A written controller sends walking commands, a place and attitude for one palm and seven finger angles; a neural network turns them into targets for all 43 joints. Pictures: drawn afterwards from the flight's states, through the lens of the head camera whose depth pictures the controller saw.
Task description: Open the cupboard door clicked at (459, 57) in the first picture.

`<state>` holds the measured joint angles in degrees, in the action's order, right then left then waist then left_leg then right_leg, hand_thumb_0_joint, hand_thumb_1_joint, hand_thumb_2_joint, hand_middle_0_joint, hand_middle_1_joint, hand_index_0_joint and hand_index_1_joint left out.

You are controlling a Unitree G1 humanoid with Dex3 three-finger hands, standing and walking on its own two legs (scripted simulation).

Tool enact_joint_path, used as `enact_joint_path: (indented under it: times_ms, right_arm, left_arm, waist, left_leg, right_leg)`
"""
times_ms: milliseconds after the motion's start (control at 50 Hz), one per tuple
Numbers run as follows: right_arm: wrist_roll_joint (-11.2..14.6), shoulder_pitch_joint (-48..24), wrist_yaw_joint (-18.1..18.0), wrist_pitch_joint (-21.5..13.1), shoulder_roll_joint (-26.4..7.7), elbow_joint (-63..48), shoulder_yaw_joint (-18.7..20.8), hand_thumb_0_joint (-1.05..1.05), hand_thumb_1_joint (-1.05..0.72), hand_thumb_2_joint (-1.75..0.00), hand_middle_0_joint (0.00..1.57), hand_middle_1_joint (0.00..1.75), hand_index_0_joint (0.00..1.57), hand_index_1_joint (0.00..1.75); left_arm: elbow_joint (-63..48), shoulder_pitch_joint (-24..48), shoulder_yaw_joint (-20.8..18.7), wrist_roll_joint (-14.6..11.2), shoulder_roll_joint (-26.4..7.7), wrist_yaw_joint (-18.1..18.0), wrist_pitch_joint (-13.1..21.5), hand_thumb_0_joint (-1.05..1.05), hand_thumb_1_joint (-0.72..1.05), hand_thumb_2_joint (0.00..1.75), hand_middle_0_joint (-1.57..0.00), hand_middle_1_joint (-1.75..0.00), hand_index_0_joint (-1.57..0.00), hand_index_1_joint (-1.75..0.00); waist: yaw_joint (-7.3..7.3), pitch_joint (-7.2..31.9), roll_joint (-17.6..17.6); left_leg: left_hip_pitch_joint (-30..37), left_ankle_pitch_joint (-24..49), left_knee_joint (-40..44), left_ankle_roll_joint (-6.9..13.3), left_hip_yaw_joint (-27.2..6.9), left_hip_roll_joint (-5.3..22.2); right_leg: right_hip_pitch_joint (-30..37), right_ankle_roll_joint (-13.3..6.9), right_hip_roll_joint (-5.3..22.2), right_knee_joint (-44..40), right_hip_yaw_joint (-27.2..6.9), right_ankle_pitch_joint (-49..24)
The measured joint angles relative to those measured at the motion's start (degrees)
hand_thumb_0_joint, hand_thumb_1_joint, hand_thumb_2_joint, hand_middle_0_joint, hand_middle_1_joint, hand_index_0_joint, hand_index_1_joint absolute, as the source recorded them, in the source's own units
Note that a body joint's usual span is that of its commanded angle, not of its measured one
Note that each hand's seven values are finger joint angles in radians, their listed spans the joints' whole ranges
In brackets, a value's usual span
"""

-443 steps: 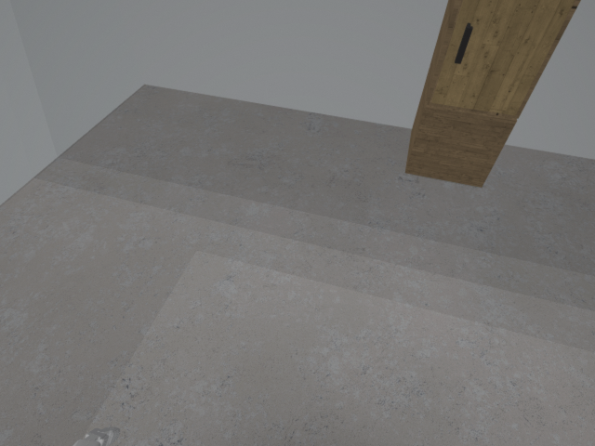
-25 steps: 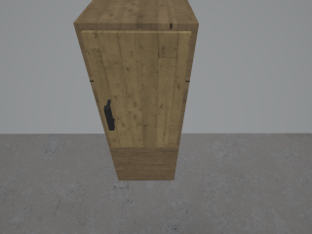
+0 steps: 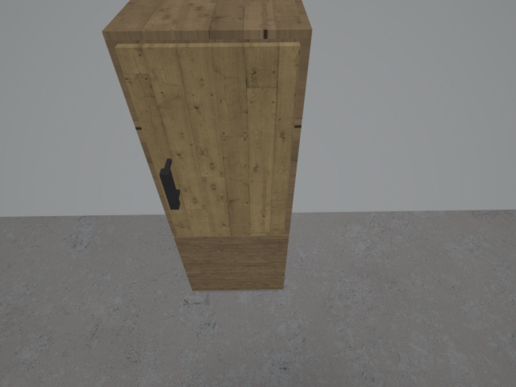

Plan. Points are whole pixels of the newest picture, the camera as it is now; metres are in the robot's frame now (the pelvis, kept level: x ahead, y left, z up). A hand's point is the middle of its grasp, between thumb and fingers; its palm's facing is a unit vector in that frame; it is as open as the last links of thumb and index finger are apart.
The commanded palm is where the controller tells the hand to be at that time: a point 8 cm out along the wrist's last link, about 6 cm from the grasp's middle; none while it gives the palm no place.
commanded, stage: come to a stop and stand still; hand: left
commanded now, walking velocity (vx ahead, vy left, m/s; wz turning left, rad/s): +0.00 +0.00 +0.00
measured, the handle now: (171, 184) +0.59 +0.25 -0.08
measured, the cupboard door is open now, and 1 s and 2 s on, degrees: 0 0 0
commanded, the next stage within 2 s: look again from close up in 0.04 s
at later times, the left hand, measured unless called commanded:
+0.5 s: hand out of the picture +0.00 +0.16 -0.17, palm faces +0.07 -0.98 -0.18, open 7.4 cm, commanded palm none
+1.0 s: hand out of the picture +0.02 +0.16 -0.17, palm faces +0.08 -0.98 -0.18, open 7.3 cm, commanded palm none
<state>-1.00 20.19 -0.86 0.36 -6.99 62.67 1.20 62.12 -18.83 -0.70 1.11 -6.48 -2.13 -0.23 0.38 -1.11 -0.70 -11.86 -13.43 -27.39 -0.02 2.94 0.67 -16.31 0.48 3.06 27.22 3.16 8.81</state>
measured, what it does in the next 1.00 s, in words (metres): stands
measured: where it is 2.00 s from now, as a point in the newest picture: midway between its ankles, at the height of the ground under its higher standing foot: outside the picture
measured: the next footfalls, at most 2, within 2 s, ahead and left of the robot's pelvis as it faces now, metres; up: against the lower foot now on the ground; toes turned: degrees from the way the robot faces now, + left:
none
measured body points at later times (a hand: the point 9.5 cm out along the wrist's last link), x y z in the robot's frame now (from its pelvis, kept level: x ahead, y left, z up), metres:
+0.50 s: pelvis +0.01 +0.00 +0.00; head +0.01 -0.01 +0.45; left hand +0.00 +0.21 -0.16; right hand -0.01 -0.21 -0.16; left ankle +0.02 +0.12 -0.74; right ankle +0.07 -0.12 -0.74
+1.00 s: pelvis +0.04 +0.00 +0.00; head +0.04 -0.01 +0.45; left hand +0.02 +0.21 -0.16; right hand +0.01 -0.21 -0.16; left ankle +0.02 +0.12 -0.74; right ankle +0.07 -0.12 -0.74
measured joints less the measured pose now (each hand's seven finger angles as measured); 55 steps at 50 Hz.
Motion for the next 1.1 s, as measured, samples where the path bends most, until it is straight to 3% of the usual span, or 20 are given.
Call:
enact_joint_path:
  times_ms: [960, 1100]
  right_arm:
    - [-0.44, -0.5, -0.25, -0.26, -0.44, 0.5, -0.38, 0.0, -0.91, -0.9, 0.2, 0.3, 0.2, 0.3]
    - [-0.19, 0.76, -0.74, -0.8, -0.6, 0.84, -0.47, 0.0, -0.91, -0.9, 0.2, 0.3, 0.2, 0.3]
  left_arm:
    - [0.54, -0.17, -1.07, 0.38, 0.03, 0.35, 0.23, 0.0, 0.91, 0.89, -0.2, -0.3, -0.2, -0.3]
    - [1.09, -0.69, -1.37, 0.18, -0.17, 0.25, -0.13, 0.0, 0.91, 0.89, -0.2, -0.3, -0.2, -0.3]
  waist:
    - [-0.84, 0.38, -0.11]
    - [-0.76, 0.31, 0.59]
  left_leg:
    - [1.97, -2.63, 0.29, -0.19, -0.36, 0.54]
    - [2.56, -4.78, -0.74, 0.3, -0.12, 0.07]
  right_leg:
    - [1.84, -0.2, -0.54, 0.17, 0.4, 2.99]
    - [2.29, 0.81, -0.02, 1.34, 0.07, 4.95]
